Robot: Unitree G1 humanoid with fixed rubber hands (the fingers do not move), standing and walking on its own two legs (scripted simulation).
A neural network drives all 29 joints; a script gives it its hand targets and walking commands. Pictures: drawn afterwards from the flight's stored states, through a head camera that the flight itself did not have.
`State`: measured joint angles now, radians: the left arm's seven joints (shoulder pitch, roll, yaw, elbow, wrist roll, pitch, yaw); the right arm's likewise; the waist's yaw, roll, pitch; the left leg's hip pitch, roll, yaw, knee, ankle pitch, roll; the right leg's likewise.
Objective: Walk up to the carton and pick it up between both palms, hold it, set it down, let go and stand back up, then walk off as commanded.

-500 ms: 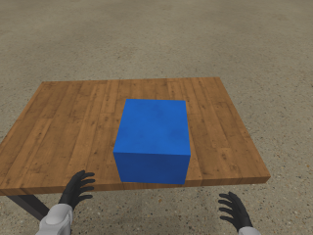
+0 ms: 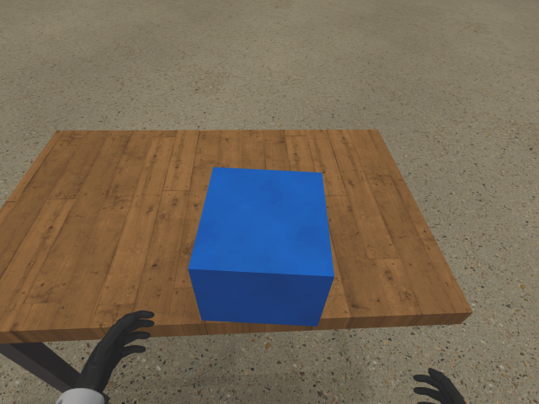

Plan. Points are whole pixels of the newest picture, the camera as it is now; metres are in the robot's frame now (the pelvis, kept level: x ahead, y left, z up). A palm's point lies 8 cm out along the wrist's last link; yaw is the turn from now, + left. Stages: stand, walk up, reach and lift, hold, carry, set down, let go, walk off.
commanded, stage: stand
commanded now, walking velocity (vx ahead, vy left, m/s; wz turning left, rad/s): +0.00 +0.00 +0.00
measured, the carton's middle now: (263, 244) +0.37 +0.02 +0.02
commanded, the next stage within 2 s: walk off in 1.44 s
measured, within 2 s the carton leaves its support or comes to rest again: neither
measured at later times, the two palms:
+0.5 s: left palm (102, 372) +0.17 +0.23 +0.00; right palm out of the picture +0.15 -0.28 -0.08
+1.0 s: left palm (102, 372) +0.17 +0.23 +0.00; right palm out of the picture +0.14 -0.28 -0.08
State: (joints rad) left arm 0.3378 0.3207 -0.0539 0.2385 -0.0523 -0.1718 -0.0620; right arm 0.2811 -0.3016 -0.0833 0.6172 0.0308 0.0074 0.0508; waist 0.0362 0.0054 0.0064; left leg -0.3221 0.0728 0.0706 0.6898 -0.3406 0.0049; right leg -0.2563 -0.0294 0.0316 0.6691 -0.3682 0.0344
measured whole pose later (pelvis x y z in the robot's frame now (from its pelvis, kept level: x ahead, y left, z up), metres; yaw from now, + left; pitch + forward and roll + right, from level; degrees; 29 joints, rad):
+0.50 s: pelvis +0.01 -0.01 +0.00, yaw +1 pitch -2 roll +0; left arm 0.37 0.35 -0.07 0.23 -0.05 -0.20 -0.04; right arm 0.28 -0.30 -0.08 0.62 0.03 0.01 0.05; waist 0.04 0.01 0.00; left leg -0.32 0.07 0.05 0.67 -0.32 0.00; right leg -0.26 -0.03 0.01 0.67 -0.39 0.03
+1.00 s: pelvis +0.01 -0.01 +0.00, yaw +1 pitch -2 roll +0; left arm 0.35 0.35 -0.07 0.24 -0.05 -0.20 -0.03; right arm 0.28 -0.30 -0.08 0.62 0.03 0.01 0.05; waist 0.04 0.01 0.01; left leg -0.32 0.07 0.05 0.67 -0.31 0.00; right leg -0.26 -0.03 0.01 0.67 -0.38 0.03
